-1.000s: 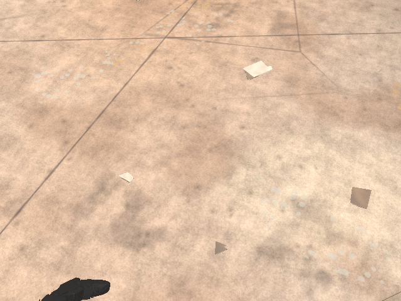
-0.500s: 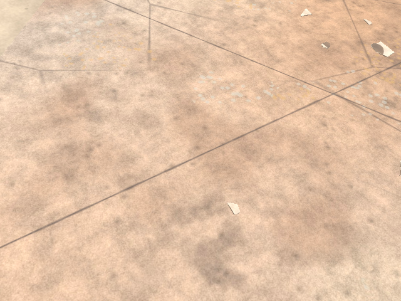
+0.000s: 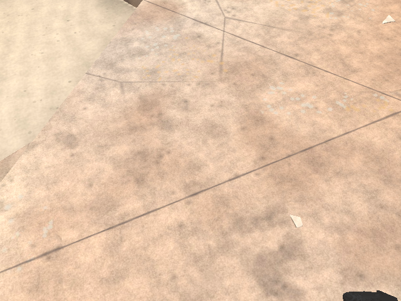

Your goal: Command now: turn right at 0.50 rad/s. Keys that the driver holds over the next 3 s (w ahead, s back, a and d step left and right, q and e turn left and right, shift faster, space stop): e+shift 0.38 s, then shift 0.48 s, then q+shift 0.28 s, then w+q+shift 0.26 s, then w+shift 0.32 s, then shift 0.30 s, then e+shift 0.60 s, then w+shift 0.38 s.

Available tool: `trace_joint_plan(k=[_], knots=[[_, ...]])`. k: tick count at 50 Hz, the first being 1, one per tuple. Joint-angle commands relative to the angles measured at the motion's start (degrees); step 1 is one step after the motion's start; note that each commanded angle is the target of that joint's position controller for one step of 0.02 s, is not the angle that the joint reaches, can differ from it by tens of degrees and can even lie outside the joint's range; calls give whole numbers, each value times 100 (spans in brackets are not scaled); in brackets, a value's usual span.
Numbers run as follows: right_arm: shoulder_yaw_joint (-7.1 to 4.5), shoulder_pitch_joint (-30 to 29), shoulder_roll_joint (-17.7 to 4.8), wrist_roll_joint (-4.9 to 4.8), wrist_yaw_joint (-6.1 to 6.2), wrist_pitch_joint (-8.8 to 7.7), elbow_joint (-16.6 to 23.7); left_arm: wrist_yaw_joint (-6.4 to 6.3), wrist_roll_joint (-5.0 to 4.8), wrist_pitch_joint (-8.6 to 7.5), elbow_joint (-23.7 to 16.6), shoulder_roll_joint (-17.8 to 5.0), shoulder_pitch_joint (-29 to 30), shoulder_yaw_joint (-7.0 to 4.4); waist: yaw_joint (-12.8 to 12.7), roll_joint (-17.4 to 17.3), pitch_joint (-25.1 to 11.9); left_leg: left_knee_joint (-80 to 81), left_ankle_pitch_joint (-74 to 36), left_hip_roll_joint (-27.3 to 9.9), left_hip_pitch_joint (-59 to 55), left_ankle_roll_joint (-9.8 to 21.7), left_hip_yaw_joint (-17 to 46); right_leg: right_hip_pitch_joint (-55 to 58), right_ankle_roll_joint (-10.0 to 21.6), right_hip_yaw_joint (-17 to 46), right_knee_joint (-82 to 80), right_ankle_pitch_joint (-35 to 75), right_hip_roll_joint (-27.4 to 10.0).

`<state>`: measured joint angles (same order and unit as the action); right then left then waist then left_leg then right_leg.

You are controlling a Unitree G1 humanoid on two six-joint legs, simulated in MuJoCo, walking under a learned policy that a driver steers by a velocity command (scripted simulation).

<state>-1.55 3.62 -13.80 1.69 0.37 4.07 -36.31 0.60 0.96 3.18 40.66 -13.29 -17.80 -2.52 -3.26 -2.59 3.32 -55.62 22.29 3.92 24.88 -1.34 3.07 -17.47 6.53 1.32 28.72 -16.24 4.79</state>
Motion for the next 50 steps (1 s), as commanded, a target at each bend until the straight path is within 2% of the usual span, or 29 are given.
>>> trace_joint_plan(k=[1, 5, 7, 10, 11, 12, 13, 14, 15, 16, 17, 18, 19, 21, 25, 29, 31, 33, 34, 35, 36, 37, 38, 40, 42, 44, 45, 47, 50], knots=[[-202, 118, -536, -1, 6, -80, 289, -27, -24, -131, -566, -1023, 656, -361, 397, 592, -642, -432, -248, -91, 188, -167, 107, 430, 395, 2036, -1226, 549, -993], [-143, -205, -413, -97, 54, -105, 379, -8, -8, -38, -498, -1092, 155, -519, 10, 913, -744, 885, 7, 58, 393, -297, 145, 1196, 489, 2498, -933, 404, -870], [-141, -141, -434, -132, 120, -166, 354, -10, 16, -3, -525, -1181, 176, -605, -35, 1024, -896, 1494, 181, 141, 78, -227, 226, 1218, 458, 2763, -802, 408, -850], [-200, 479, -568, -238, 237, -216, 120, 32, -1, 12, -647, -1180, 695, -658, 233, 1259, -959, 2926, 23, 283, -1227, -3, 176, 363, 42, 2843, -766, 74, -533], [-221, 848, -568, -259, 317, -214, -37, 42, -20, -2, -668, -1149, 851, -657, 455, 1218, -924, 3858, -575, 267, -1776, 34, -26, 89, -237, 2677, -650, -292, -258], [-279, 1102, -717, -244, 391, -241, -187, 7, -24, -17, -592, -1062, 732, -651, 523, 898, -970, 4413, -1360, -164, -2604, 101, 88, -520, -534, 2246, 60, -929, 151], [-313, 746, -1034, -199, 395, -261, -69, -71, -51, 3, -414, -730, 51, -616, 136, -273, -988, 4232, -866, -1344, -3212, 268, 1096, -1449, -731, 1136, 1740, -1383, 774], [-135, 332, -862, -174, 320, -216, 281, -171, 102, 31, -384, -608, -458, -566, -156, -151, -993, 3697, -1204, -2387, -3066, 324, 1477, -1941, -734, 954, 2960, -2066, 547], [-319, -26, -1344, 83, 264, -146, 370, -102, -18, 122, -752, -1121, 358, -606, 56, -1485, -792, 4590, 140, -2938, -1870, 1181, 2099, -2192, -974, 168, 3030, -1364, 71], [-248, -292, -962, 116, 203, -185, 443, -40, 49, 158, -674, -1462, 795, -660, 149, -846, -219, 4721, -267, -2300, -1383, 1201, 1598, -2113, -1054, 242, 3794, -787, -161], [-139, -380, -648, 133, 220, -224, 469, 68, 114, 171, -480, -1342, 646, -668, 94, -437, -257, 4421, -1249, -1717, -1356, 1042, 852, -2047, -1023, 279, 4579, -502, 99], [-110, -312, -619, 157, 228, -263, 562, 154, 76, 200, -433, -1273, 454, -626, 37, -393, -450, 4155, -2003, -1687, -1438, 1035, 409, -1937, -1107, 195, 4987, -452, -63], [-120, -201, -630, 101, 276, -328, 526, 226, 57, 211, -456, -1304, 455, -628, 28, -306, -419, 3967, -2272, -1608, -1568, 1082, 119, -2026, -1107, 177, 5153, -207, -196], [-160, 304, -691, 93, 269, -396, 456, 274, 33, 188, -462, -1136, 622, -523, 262, -191, -485, 3758, -2267, -1508, -1914, 1146, 64, -2069, -1148, 133, 4830, -4, -167], [-289, 1009, -894, 69, 239, -426, 223, 290, 15, 220, -610, -874, 1098, -379, 633, -510, -517, 3502, -2469, -1752, -2848, 1315, 252, -2199, -1218, 228, 3320, -455, -119], [-363, 898, -961, 74, 123, -419, 195, 241, -43, 230, -710, -644, 1275, -237, 604, -867, -625, 3253, -2564, -1780, -2253, 1293, -71, -906, -1065, -95, 1716, -1148, -271], [-404, 956, -1025, 71, 76, -381, 86, 187, -98, 201, -703, -650, 1186, -212, 581, -1027, -647, 3007, -2873, -1724, -1897, 1229, -168, -199, -936, -342, 854, -1173, -203], [-381, 959, -945, -67, 56, -307, -20, 102, -25, 122, -414, -535, 548, -170, 230, -625, -809, 2380, -2624, -1483, -1371, 930, -462, 1034, -754, -607, -871, 231, -59], [-344, 1314, -775, -34, 47, -292, -135, 57, 51, 34, -290, -665, 300, -173, 211, 91, -975, 1694, -1688, -1216, -614, 654, -799, 2008, -680, -2, -1186, 586, -423], [-190, 1419, -193, 127, 6, -228, 19, 26, 38, -74, -409, -904, 183, -123, 320, 1352, -1050, 383, 1575, -866, 831, 246, -998, 2753, -448, 1823, -987, 1658, -2012], [-163, 1077, -299, 4, 59, -125, 226, -43, 48, -124, -553, -1460, 263, -266, -17, 1578, -1045, 200, 1307, -666, 729, 58, -479, 1461, 590, 2341, -1047, 2229, -2757], [-213, 760, -587, -62, 69, -71, 244, -70, 56, -153, -534, -1095, 605, -180, 82, 1218, -598, -121, 952, -770, 512, -17, -306, 988, 755, 2163, -1275, 1970, -2514], [-234, 778, -625, -87, 37, -64, 156, -82, 39, -173, -565, -727, 1065, -28, 326, 1144, -251, -115, 674, -760, 400, -61, -251, 614, 613, 1771, -1367, 1618, -2149], [-291, 1204, -723, -17, -15, -70, -167, -138, 42, -229, -584, -627, 1354, 15, 511, 1219, -212, -50, 135, -688, 48, -106, -330, 489, 363, 1173, -1320, 2042, -1609], [-270, 1441, -630, -30, -49, -69, -356, -148, 41, -289, -446, -550, 1147, 53, 531, 1058, -441, 87, 72, -608, -220, -106, -326, 671, 353, 919, -1133, 2715, -1491], [-192, 1481, -412, -79, -70, -49, -480, -149, 59, -334, -311, -370, 991, 118, 493, 929, -507, 684, 106, -598, -437, -99, -284, 803, 317, 759, -1126, 2379, -1489], [-160, 1403, -343, -92, -75, -41, -504, -160, 89, -342, -275, -359, 968, 123, 426, 1021, -415, 1041, 137, -554, -574, -82, -318, 755, 278, 666, -1117, 2056, -1456], [-218, 1121, -538, -88, -61, -47, -399, -207, 103, -301, -206, -692, 805, -7, 258, 1200, -284, 1167, 380, -369, -390, -17, -416, 897, 389, 723, -936, 1920, -1574], [-248, 1019, -582, -93, -69, -116, -256, -258, 57, -219, -144, -879, 542, -132, 178, 1055, -363, 877, 711, -398, -36, 95, -497, 1199, 653, 926, -720, 2418, -2011]])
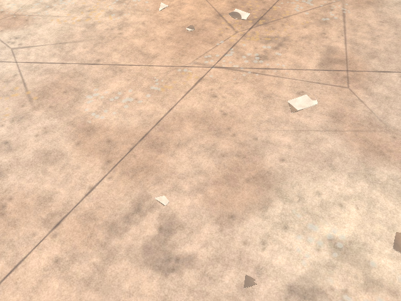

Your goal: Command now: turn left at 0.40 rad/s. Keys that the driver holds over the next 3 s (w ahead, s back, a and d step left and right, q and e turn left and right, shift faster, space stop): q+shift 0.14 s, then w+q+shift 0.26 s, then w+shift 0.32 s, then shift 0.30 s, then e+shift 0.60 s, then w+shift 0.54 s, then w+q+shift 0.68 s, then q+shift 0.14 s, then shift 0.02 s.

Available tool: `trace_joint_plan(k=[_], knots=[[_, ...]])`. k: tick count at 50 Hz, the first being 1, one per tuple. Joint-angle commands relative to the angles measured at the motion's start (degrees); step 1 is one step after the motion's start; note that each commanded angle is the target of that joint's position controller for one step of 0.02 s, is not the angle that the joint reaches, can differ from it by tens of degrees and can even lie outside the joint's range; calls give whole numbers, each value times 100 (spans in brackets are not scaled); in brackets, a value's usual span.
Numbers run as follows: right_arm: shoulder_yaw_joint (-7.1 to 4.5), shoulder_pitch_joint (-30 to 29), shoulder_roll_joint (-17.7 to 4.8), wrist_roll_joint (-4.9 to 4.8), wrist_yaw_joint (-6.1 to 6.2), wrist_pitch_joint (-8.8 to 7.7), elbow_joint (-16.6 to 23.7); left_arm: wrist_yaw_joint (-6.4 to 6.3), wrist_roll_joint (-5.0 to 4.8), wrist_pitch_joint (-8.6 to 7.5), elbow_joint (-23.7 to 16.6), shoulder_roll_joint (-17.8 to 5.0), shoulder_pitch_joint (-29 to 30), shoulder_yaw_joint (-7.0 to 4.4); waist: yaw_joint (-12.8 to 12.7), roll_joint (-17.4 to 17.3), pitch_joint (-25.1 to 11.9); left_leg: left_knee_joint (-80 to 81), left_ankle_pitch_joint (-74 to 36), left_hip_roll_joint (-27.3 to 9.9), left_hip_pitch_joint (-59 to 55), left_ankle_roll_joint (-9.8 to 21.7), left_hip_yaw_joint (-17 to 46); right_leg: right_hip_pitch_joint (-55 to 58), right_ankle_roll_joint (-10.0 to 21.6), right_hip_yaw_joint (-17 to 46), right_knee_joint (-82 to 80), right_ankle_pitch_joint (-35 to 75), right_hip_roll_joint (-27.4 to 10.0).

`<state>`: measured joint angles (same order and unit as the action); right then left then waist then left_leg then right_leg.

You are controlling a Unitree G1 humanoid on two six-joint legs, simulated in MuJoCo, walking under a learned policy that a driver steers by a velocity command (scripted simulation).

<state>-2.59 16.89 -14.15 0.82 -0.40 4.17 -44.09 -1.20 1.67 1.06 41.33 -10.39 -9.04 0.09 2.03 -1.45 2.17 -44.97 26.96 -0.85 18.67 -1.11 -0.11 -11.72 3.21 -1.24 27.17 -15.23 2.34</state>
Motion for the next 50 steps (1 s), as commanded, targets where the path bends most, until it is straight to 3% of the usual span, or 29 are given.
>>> trace_joint_plan(k=[1, 4, 6, 7, 8, 9, 10, 11, 12, 14, 16, 22, 26, 28, 29, 30, 31, 32, 33, 34, 35, 37, 38, 39, 40, 43, 45, 47, 50], knots=[[-135, -317, -498, -18, -6, -144, 540, -90, 4, -5, -239, -1134, -280, -400, -345, 856, -295, -268, 216, 63, 549, 99, -230, 597, 1020, 1123, -512, 2477, -1826], [-128, -253, -395, -69, -51, -164, 648, -117, 33, 4, -280, -1127, -85, -435, -230, 894, -405, 119, 227, 56, 220, 246, -348, 470, 923, 867, -259, 2812, -1923], [-126, 67, -324, -89, -72, -208, 610, -125, -26, 39, -318, -1196, 124, -483, 34, 773, -493, 1305, -580, 202, -507, 390, -476, 139, 554, 438, 263, 2400, -1751], [-166, 150, -480, -26, -46, -270, 605, -101, -41, 44, -292, -1163, 11, -504, 83, 273, -467, 2151, -1238, 132, -950, 495, 87, -306, 151, 66, 1001, 1402, -1454], [-332, 568, -1147, 67, -1, -334, 592, -35, 50, 68, -511, -818, -37, -427, 64, -1121, -642, 2850, -789, -1136, -1886, 932, 2299, -1838, -304, -615, 2680, -1349, -704], [-523, 1077, -1752, 62, -42, -318, 551, -31, 140, 87, -977, -781, 673, -354, 411, -1587, -387, 3325, 220, -1932, -1987, 1837, 4273, -3367, -399, -7, 3456, -2362, 138], [-474, 1083, -1447, 89, -46, -278, 530, 23, 204, 27, -992, -920, 869, -369, 426, -800, -25, 3572, 2186, -1845, -1970, 2044, 4343, -3905, -359, 477, 4065, -1944, -192], [-372, 792, -1146, 52, -15, -242, 563, 106, 130, -71, -975, -1036, 1007, -394, 313, -493, 401, 3626, 2923, -1594, -1678, 1922, 3967, -4211, -332, 482, 4218, -1246, -346], [-335, 541, -1075, 40, 17, -254, 644, 172, 86, -162, -883, -1070, 858, -399, 129, -353, 505, 3690, 2422, -1296, -1505, 1700, 3529, -4147, -385, 460, 4066, -613, -458], [-321, 563, -1018, 24, 46, -405, 619, 254, 217, -213, -714, -988, 611, -362, 82, -322, 270, 3671, 1241, -838, -1508, 1511, 2950, -3859, -523, 373, 4135, 93, -506], [-337, 808, -1053, -20, -3, -540, 480, 275, 246, -181, -724, -867, 568, -314, 75, -123, 80, 3553, 698, -640, -1606, 1509, 2772, -3952, -560, 306, 4329, 315, -481], [-307, 1303, -992, -20, 16, -660, 325, 285, 152, -136, -1051, -899, 1262, -219, 352, -529, 323, 3825, 122, -536, -1477, 1659, 2815, -4248, -757, 8, 3341, 279, -475], [-246, 1594, -918, -37, 45, -779, 108, 375, 99, -228, -1179, -776, 1691, -135, 606, -684, 343, 3932, -1289, -675, -1715, 1656, 2602, -3656, -468, -308, 2324, 435, -345], [-243, 1590, -974, -49, 79, -823, -13, 390, 77, -275, -1303, -800, 1780, -123, 553, -783, 354, 3873, -2449, -890, -1997, 1631, 2515, -3367, -215, -423, 2019, 98, -277], [-232, 1430, -1000, -52, 86, -847, -41, 376, 73, -305, -1299, -832, 1554, -130, 346, -790, 246, 3652, -3587, -890, -1949, 1527, 2306, -2820, -64, -525, 1797, -167, -137], [-220, 1220, -1052, -46, 83, -879, -55, 315, 44, -321, -1184, -878, 1006, -170, -19, -828, -63, 3142, -5506, -849, -1692, 1351, 2021, -1769, 88, -645, 1647, -483, 155], [-233, 1207, -1147, -31, 70, -910, -117, 219, 15, -347, -974, -1090, 169, -282, -463, -759, -570, 2050, -7430, -823, -1478, 1226, 1803, -586, 231, -585, 1650, -735, 395], [-279, 794, -1272, -56, 56, -953, -52, 107, 29, -381, -682, -1302, -1128, -403, -1248, -605, -1143, 546, -7540, -700, -691, 1069, 1597, 960, 407, -182, 1350, -606, 192], [-198, 804, -882, -125, 33, -1062, 127, -8, 156, -456, -505, -1852, -2070, -591, -1538, 338, -1930, -1520, -5736, -125, 583, 928, 1328, 2495, 717, 1611, 658, -2751, -918], [-61, 831, -282, -159, -66, -1114, 340, 43, 197, -487, -340, -2243, -2253, -662, -1222, 1777, -2242, -3176, -642, 834, 2055, 745, 1090, 2993, 1116, 5094, -871, -5119, -2320], [-56, 155, -547, 85, -89, -1133, 375, 83, 59, -473, -310, -1697, -1578, -549, -1070, 1096, -1102, -3761, -968, 657, 2682, 904, 1265, 2063, 1081, 5814, -1382, -4517, -2187], [-45, -223, -550, 164, -166, -1088, 477, 112, 71, -536, -120, -1217, -1282, -477, -660, -21, -169, -3811, -1361, 181, 2708, 909, 943, 872, 1184, 3962, -1228, -2683, -1935], [0, -273, -397, 181, -179, -1018, 543, 115, 90, -594, 3, -970, -1234, -402, -422, 45, 177, -3723, -1184, 116, 2680, 821, 906, 418, 1158, 3293, -1240, -1357, -1754], [38, -203, -303, 170, -170, -921, 568, 133, 58, -664, 161, -714, -1242, -312, -193, 260, 299, -3662, -859, 86, 2598, 706, 859, 139, 1108, 2733, -1264, 130, -1630], [64, -79, -252, 139, -160, -835, 556, 152, -5, -728, 217, -623, -1194, -272, -19, 360, 278, -3289, -612, 49, 2454, 593, 797, 20, 1044, 2227, -1295, 1501, -1559], [106, -671, -263, 186, -164, -801, 828, 189, -105, -863, 436, -771, -1177, -254, 75, 564, 412, -1677, -1227, 103, 2200, 413, 241, -126, 754, 802, -1593, 4566, -1122], [249, -962, -12, 164, -259, -859, 876, 195, -179, -837, 486, -819, -987, -248, 60, 707, 162, 166, -2327, 212, 1037, 393, -302, -407, 455, -40, -1606, 4832, -522], [298, -1150, 77, 92, -307, -872, 802, 194, -241, -843, 666, -998, -1395, -285, -158, 759, -138, 949, -3410, 440, 85, 412, -489, -219, 386, 32, -1642, 4571, -618], [167, -493, -317, 227, -165, -875, 449, 122, -244, -784, 725, -1319, -1460, -372, 101, 632, -530, 1478, -3442, 660, -613, 640, -388, 659, 148, 200, -526, 5261, -836]])
Over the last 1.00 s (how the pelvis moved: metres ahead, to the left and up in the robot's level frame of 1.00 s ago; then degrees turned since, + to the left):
-0.08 0.03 -0.03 -28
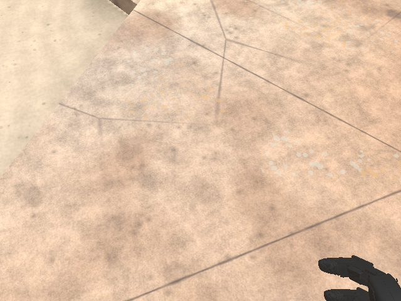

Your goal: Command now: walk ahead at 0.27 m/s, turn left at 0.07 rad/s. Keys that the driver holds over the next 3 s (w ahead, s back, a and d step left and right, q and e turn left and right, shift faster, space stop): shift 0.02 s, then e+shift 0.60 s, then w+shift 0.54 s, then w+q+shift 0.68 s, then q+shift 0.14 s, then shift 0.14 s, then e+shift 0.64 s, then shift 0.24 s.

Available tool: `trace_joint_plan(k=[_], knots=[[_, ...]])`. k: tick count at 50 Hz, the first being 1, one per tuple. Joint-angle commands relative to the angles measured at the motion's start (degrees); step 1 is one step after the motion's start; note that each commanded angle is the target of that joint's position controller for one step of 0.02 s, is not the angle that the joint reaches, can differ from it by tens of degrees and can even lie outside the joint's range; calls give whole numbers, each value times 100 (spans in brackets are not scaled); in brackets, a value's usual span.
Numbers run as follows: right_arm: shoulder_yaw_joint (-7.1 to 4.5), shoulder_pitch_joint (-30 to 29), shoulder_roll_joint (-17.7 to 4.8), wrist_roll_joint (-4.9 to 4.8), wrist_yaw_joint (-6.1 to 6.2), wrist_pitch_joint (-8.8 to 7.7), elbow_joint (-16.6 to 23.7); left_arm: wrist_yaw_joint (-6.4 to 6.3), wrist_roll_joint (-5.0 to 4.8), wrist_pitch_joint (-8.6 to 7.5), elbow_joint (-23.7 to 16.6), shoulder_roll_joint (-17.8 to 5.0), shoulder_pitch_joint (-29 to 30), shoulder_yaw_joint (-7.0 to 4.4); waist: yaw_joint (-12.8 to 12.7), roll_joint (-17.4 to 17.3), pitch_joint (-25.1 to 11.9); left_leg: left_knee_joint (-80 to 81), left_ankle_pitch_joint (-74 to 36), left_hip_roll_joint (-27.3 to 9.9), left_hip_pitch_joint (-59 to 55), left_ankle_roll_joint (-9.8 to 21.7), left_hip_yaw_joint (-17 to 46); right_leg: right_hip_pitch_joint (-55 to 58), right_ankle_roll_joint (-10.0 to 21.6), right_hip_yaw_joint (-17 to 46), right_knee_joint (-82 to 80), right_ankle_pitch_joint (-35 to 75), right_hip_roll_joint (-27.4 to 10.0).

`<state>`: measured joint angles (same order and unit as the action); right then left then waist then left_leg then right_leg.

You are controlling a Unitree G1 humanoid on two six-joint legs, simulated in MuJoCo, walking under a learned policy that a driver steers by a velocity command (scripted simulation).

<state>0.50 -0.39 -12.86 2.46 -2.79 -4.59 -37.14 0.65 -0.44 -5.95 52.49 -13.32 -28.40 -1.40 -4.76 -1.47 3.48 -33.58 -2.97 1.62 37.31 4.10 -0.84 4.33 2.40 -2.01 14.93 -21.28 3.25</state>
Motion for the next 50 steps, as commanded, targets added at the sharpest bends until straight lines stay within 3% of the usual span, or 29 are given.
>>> trace_joint_plan(k=[1, 2, 3, 4, 5, 6, 7, 8, 9, 12, 16, 20, 23, 25, 26, 27, 28, 29, 30, 31, 33, 34, 38, 40, 45, 47, 48, 49, 50], knots=[[-189, 1831, -545, 105, 130, -46, -486, -107, -55, -28, -372, -1077, 514, -231, 1072, 592, -880, 671, -773, 312, -3064, 235, -176, -901, 119, 210, 1545, 5710, -865], [-241, 2188, -757, 214, 183, -109, -636, -131, -91, 15, -368, -1012, 350, -214, 1176, 456, -1031, 869, -1602, -165, -3754, 304, 137, -1292, 46, 252, 2573, 4603, -640], [-327, 2539, -1193, 332, 243, -136, -642, -148, -106, 62, -497, -527, -137, -118, 1048, -684, -1775, -87, -5616, -1874, -5059, 769, 1320, -2263, -67, -39, 4715, 720, -107], [-336, 2574, -1114, 39, 204, -116, -548, -223, -389, 180, -392, -289, -1100, -55, 754, -1207, -3288, -295, -7456, -3112, -6178, 1707, 2849, -3001, -130, 704, 6496, -1845, 380], [-355, 2080, -904, -218, 216, -31, -328, -277, -186, 289, -330, -789, -743, -170, 756, -253, -3217, 84, -6239, -2748, -5494, 1616, 2489, -3103, -119, 967, 6520, -1257, 78], [-276, 1544, -615, -225, 275, -3, -264, -259, -81, 344, -466, -806, -187, -205, 623, -142, -2350, 475, -4877, -2437, -4697, 1386, 1967, -3367, -175, 795, 6268, -883, -147], [-212, 1368, -408, -190, 336, 22, -321, -229, 35, 404, -542, -763, 189, -222, 520, -5, -1620, 815, -4031, -2160, -3946, 1118, 1578, -3475, -236, 662, 5968, -687, -326], [-197, 1321, -362, -197, 403, 45, -360, -175, 143, 509, -584, -715, 327, -247, 423, -104, -1204, 1104, -3549, -1976, -3354, 954, 1197, -3388, -305, 593, 5761, -537, -428], [-207, 1381, -412, -191, 443, 68, -399, -124, 222, 644, -572, -625, 241, -269, 345, -207, -1050, 1325, -3226, -1877, -2791, 857, 894, -3034, -366, 478, 5735, -396, -416], [-285, 1169, -583, -112, 455, 66, -336, -85, 181, 868, -708, -464, 281, -312, 139, -301, -1037, 1634, -2292, -1865, -2167, 1009, 339, -2935, -439, 297, 5818, -167, -425], [-307, 1000, -565, -62, 497, 183, -271, -15, 224, 1055, -1112, -476, 1000, -332, 200, -541, -707, 1954, 93, -1825, -1942, 915, -179, -3312, -408, 154, 4981, 409, -707], [-411, 1070, -806, -45, 489, 292, -233, 155, 206, 1111, -1436, -456, 1496, -293, 386, -600, -686, 1825, 1056, -1993, -2047, 751, -539, -2871, -288, -150, 3738, 422, -728], [-504, 1225, -984, -30, 422, 385, -249, 194, 157, 1109, -1669, -563, 1751, -330, 556, -616, -676, 1538, 1357, -2235, -2316, 612, -660, -2583, -165, -435, 3095, -82, -620], [-565, 1223, -1093, -82, 366, 441, -259, 196, 118, 1066, -1771, -556, 1722, -352, 508, -508, -640, 1085, 1552, -2280, -2371, 358, -838, -2234, -42, -542, 2337, -106, -521], [-600, 1362, -1100, -94, 339, 484, -321, 177, 121, 1010, -1712, -612, 1488, -379, 414, -176, -649, 582, 1844, -2130, -2216, 70, -1023, -1839, 50, -408, 1705, 218, -442], [-607, 1575, -972, -85, 291, 551, -376, 98, 173, 921, -1583, -952, 1061, -473, 294, 843, -468, -615, 2459, -1672, -1699, -367, -1364, -1499, 241, 676, 608, 552, -881], [-490, 1386, -583, -119, 301, 621, 71, 6, 149, 872, -1775, -1920, 1075, -689, 366, 2350, -36, -1949, 4256, -524, 233, -942, -1387, -1304, 982, 3454, 77, 1798, -2409], [-480, 708, -751, -4, 341, 695, 249, -77, 190, 871, -1711, -1918, 626, -774, -64, 1395, -196, -2891, 4226, -390, 352, -910, -170, -1399, 1505, 3431, 136, 2534, -2447], [-461, 793, -662, -91, 345, 702, 242, -136, 187, 881, -1682, -1717, 826, -710, 176, 1180, -276, -3095, 3677, -443, 374, -876, 117, -1421, 1479, 2848, 288, 2257, -2138], [-463, 914, -688, -153, 360, 642, 160, -158, 156, 911, -1777, -1509, 1273, -654, 395, 999, -197, -2943, 2963, -519, 265, -820, 232, -1576, 1245, 2356, 280, 1830, -1725], [-529, 1125, -911, 77, 270, 535, -22, -115, 130, 904, -1969, -1079, 1701, -531, 431, 1083, -781, -2907, 2182, -475, 27, -718, 81, -1334, 1081, 2111, -64, -438, -1223], [-549, 1106, -944, 100, 205, 543, -50, -61, 116, 862, -1953, -980, 1564, -482, 370, 1020, -865, -2889, 2093, -445, 63, -707, 54, -1218, 1091, 2246, -243, -1088, -1217], [-473, 765, -709, 12, 41, 487, -20, 21, 145, 601, -1684, -1076, 947, -485, 192, 745, -508, -1802, 1693, -477, 303, -719, 59, -845, 1092, 2408, -567, -1157, -1339], [-450, 720, -689, 6, 18, 430, -52, 14, 146, 488, -1593, -1104, 829, -470, 158, 822, -444, -1219, 1575, -458, 72, -709, 28, -865, 1062, 2295, -593, -1036, -1334], [-417, 497, -719, -120, 14, 317, 58, 51, 128, 334, -1576, -1253, 946, -461, 157, 801, -82, -178, 1731, -397, -860, -522, -115, -1655, 1077, 2222, -549, -1123, -1399], [-411, 640, -733, -148, 36, 260, 79, 70, 90, 303, -1602, -1286, 1111, -449, 289, 678, 23, 105, 1794, -382, -1491, -350, -196, -2085, 1095, 2274, -478, -1191, -1455], [-410, 893, -721, -143, 59, 220, 27, 76, 61, 299, -1614, -1280, 1241, -435, 472, 530, 43, 388, 1667, -348, -1986, -256, -280, -2354, 1061, 2232, -335, -1232, -1418], [-431, 1328, -767, -117, 103, 165, -105, 73, 74, 290, -1613, -1200, 1325, -402, 707, 315, -3, 606, 1741, -264, -2676, -189, -327, -2707, 989, 2113, 20, -1183, -1260], [-489, 2209, -930, -81, 179, 84, -371, 63, 139, 253, -1673, -991, 1536, -327, 1119, -48, -201, 705, 2113, -408, -3791, -101, -18, -3397, 859, 1814, 931, -868, -943]])
Over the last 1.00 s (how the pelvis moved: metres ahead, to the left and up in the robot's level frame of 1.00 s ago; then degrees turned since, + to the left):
0.44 0.19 0.02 29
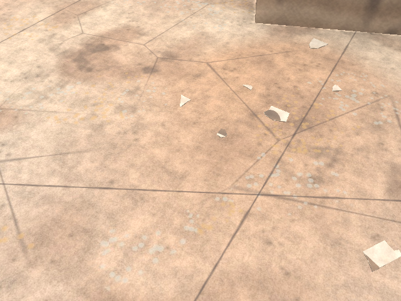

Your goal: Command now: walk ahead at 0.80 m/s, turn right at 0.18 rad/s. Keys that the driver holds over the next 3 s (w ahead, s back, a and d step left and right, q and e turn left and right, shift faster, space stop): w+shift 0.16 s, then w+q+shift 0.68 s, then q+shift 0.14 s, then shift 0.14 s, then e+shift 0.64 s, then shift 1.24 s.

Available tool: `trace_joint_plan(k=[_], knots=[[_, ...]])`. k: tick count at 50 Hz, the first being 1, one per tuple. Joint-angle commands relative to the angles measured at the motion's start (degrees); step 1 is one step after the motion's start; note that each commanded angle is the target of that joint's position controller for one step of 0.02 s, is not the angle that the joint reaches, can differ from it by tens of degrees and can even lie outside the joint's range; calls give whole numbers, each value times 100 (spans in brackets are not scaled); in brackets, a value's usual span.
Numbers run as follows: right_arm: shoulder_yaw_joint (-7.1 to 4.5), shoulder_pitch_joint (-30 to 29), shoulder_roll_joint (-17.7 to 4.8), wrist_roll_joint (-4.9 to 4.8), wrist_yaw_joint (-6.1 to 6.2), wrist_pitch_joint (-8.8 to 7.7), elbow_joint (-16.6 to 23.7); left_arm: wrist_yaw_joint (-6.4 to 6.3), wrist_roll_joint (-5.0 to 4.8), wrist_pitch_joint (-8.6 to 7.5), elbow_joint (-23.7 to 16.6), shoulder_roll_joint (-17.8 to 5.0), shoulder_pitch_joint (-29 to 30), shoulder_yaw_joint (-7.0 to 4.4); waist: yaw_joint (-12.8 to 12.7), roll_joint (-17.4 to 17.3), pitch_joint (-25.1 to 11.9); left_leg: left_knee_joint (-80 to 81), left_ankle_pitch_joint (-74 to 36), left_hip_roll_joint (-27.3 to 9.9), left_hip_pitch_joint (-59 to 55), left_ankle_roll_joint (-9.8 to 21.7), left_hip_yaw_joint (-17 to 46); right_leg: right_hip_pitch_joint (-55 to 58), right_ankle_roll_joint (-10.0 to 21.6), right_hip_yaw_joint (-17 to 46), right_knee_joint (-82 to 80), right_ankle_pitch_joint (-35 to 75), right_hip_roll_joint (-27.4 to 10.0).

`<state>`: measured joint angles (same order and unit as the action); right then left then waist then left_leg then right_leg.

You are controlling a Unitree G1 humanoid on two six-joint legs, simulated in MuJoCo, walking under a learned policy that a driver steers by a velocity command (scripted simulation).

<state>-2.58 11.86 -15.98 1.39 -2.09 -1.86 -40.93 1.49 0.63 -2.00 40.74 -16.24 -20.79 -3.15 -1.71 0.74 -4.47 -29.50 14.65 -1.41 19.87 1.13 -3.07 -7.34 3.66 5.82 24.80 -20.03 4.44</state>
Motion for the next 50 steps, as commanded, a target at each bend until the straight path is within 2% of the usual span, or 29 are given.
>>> trace_joint_plan(k=[1, 2, 3, 4, 6, 8, 11, 14, 18, 20, 21, 22, 23, 24, 25, 26, 30, 32, 35, 39, 41, 43, 44, 45, 46, 47, 48, 49, 50], knots=[[-315, 1911, -1237, 153, 200, -275, -153, 1, 6, -221, -721, -188, 1044, 6, 1240, -1595, 261, 1305, 2275, -1343, -2959, 490, 2126, -3151, 413, 66, 2182, -450, -255], [-423, 2042, -1566, 158, 140, -269, -205, -29, -39, -271, -929, -211, 1177, 21, 1116, -1918, 370, 2116, 3700, -2148, -3124, 913, 4545, -4502, 367, -56, 3483, -684, 302], [-341, 1581, -1200, 135, 127, -253, -105, -46, 37, -248, -822, -377, 1166, -4, 817, -850, 659, 1908, 3542, -2112, -2935, 960, 4266, -4862, 401, 403, 4234, -166, -68], [-274, 1304, -945, 77, 116, -281, -28, 18, 97, -254, -727, -435, 1158, -13, 650, -409, 607, 1720, 3016, -1846, -2699, 846, 3585, -4785, 347, 424, 4334, 279, -244], [-179, 1065, -720, 26, 135, -350, -50, 151, 206, -205, -634, -490, 1031, -24, 347, -476, 509, 1974, 2434, -1404, -2198, 659, 2653, -4355, 143, 205, 4101, 655, -570], [-133, 1165, -600, -26, 138, -436, -178, 231, 253, -117, -632, -425, 1171, 15, 325, -642, 728, 2316, 1854, -1129, -1832, 728, 2160, -4317, -51, -102, 4092, 1070, -705], [-109, 1572, -463, -121, 106, -465, -414, 239, 252, -89, -917, -346, 2009, 94, 474, -373, 1128, 2699, 727, -874, -1571, 1038, 1809, -4438, -314, -599, 3292, 1587, -950], [-165, 1637, -587, -120, 146, -473, -515, 279, 143, -148, -1057, -140, 2536, 218, 541, -469, 1148, 2734, -740, -626, -1300, 1036, 1388, -3495, -420, -797, 1913, 2049, -774], [-230, 1675, -865, -155, 190, -456, -664, 197, 113, -176, -1090, -301, 2756, 213, 478, -600, 977, 2402, -2587, -850, -1775, 1017, 1376, -2427, -262, -865, 961, 1855, -532], [-268, 1634, -1064, -115, 188, -438, -734, 50, 114, -213, -846, -595, 1933, 88, 50, -735, 367, 1164, -4668, -871, -1909, 851, 1280, -1080, -112, -881, 766, 1183, -206], [-303, 1489, -1183, -102, 176, -415, -732, -62, 119, -242, -508, -798, 808, -15, -512, -631, -250, -162, -4811, -683, -1502, 746, 1129, 309, -31, -903, 672, 1020, -135], [-289, 1284, -1063, -93, 157, -429, -622, -196, 217, -268, -246, -1133, -341, -149, -1056, -434, -897, -1820, -3506, -368, -266, 673, 1080, 1973, 49, -290, 878, 401, -861], [-80, 1652, -54, -217, 141, -457, -326, -262, 467, -293, -195, -1668, -925, -294, -829, 1189, -1893, -4024, 547, 298, 1417, 603, 760, 3400, 245, 2268, 260, -2633, -2732], [-90, 1562, -259, -345, 112, -421, -153, -208, 373, -257, -287, -1627, -597, -286, -630, 1691, -2100, -4914, 1082, 436, 2028, 726, 1016, 2971, 415, 4473, -1140, -3791, -3114], [-150, 1092, -470, -247, 124, -330, -157, -203, 333, -232, -281, -1150, 97, -205, -383, 1091, -879, -5180, 515, 53, 2493, 733, 892, 2122, 356, 3599, -1145, -3527, -2853], [-134, 836, -467, -152, 76, -276, -179, -188, 275, -252, -258, -743, 357, -123, -296, 466, -236, -4922, 117, -206, 2451, 684, 779, 1326, 344, 2554, -1054, -2339, -2662], [-75, 460, -105, 34, -127, 75, -40, -150, 101, -424, 184, -280, 292, -7, 163, 527, 663, -4486, -77, -680, 2235, 425, 709, -49, 154, 464, -1539, -210, -2215], [-44, 37, -80, 46, -205, 171, 146, -111, 46, -511, 335, -254, 230, -10, 236, 430, 886, -4410, -574, -719, 2577, 379, 601, -86, 74, -321, -1726, 575, -2117], [8, -600, -143, -2, -279, 187, 429, -112, 90, -595, 459, -265, 303, -6, 366, 333, 1196, -3534, -1508, -623, 2522, 421, 318, -294, -38, -1445, -1924, 1622, -1752], [88, -1411, -206, 7, -412, 142, 650, -205, 76, -588, 677, -603, -109, -57, 229, -15, 1452, -1778, -1956, -255, 1846, 769, -583, 280, -249, -2297, -2013, 3851, -1607], [72, -1276, -317, -34, -367, 121, 577, -274, 84, -493, 688, -906, -287, -104, 372, 182, 1105, -1440, -1709, 213, 1275, 959, -953, 1014, -320, -2425, -1291, 6661, -1685], [-33, -151, -593, -34, -247, 100, 268, -363, 117, -281, 599, -1270, -113, -205, 1009, 446, 439, -1294, -1056, 636, 148, 1104, -993, 1341, -301, -2343, 448, 8432, -1873], [-161, 987, -811, -5, -160, 59, -69, -365, 118, -181, 495, -1359, 113, -247, 1488, 421, -78, -1047, -956, 781, -1066, 1243, -768, 976, -206, -2180, 1987, 8353, -1963], [-317, 1802, -1003, 35, 13, 26, -402, -289, 75, -158, 452, -1273, 168, -246, 1679, 33, -409, -401, -1171, 794, -2381, 1325, -293, 110, -285, -2124, 3855, 6185, -1670], [-463, 1298, -1420, -94, 157, 84, -413, -183, 108, -204, 294, -539, 160, -111, 996, -1274, 103, -581, -2983, -97, -3142, 1400, 1029, -1916, -502, -1931, 5905, -486, -538], [-637, 1222, -2199, 111, 91, 145, -116, -227, -38, -245, -303, -532, -327, -50, 638, -1439, -1336, -190, -4408, -1460, -4912, 2893, 3882, -3679, -778, -872, 7746, -1340, -70], [-663, 1203, -1968, -6, 139, 171, 73, -275, 37, -366, -401, -698, 270, 6, 852, -73, -1587, 534, -3590, -1544, -4636, 2765, 4315, -3955, -681, -131, 7396, -704, -398], [-596, 912, -1689, -71, 194, 161, 7, -271, 15, -419, -422, -655, 435, 55, 558, 307, -644, 869, -3366, -1397, -3464, 2541, 3890, -3791, -638, -105, 6686, -437, -630], [-479, 570, -1310, -89, 224, 133, -38, -277, 86, -385, -363, -584, 513, 73, 203, 645, 56, 1020, -3499, -1146, -2402, 2262, 3295, -3507, -643, -169, 6090, -357, -888]])
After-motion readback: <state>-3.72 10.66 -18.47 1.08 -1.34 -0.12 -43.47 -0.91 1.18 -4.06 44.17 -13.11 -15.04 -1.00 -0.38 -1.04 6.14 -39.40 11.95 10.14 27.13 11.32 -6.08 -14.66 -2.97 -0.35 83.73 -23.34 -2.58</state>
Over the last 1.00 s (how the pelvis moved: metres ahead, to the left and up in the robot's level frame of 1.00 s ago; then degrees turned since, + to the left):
0.24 -0.07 0.01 -35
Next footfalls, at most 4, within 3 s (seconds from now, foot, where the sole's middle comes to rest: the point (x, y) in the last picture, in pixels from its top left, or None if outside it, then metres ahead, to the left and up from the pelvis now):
0.44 right None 0.48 -0.10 -0.77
0.90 left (153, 229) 0.83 0.22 -0.77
1.36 right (146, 176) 1.09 0.28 -0.77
1.94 left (110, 189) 1.01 0.42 -0.77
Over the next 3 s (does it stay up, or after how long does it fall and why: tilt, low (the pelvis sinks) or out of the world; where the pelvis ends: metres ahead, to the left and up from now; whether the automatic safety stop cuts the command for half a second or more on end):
stays up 0.99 0.31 0.01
